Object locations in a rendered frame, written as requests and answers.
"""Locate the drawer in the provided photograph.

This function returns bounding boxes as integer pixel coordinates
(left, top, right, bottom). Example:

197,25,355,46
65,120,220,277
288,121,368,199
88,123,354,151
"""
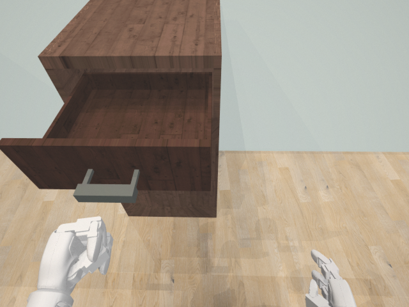
0,72,212,191

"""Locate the cabinet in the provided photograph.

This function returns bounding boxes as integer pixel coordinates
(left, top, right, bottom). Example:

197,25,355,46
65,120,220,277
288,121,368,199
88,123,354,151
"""
38,0,222,217

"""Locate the handle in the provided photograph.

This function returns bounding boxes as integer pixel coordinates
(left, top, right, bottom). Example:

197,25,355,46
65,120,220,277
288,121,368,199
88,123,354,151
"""
73,169,140,203

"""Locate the left robot hand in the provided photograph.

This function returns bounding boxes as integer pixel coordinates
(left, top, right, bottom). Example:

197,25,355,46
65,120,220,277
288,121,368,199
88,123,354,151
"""
37,216,114,294

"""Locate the right robot hand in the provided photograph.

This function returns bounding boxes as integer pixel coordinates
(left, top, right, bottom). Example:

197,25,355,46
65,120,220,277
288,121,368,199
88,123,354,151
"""
305,249,357,307

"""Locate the robot left forearm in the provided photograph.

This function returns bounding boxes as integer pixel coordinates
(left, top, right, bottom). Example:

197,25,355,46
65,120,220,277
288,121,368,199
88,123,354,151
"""
26,289,73,307

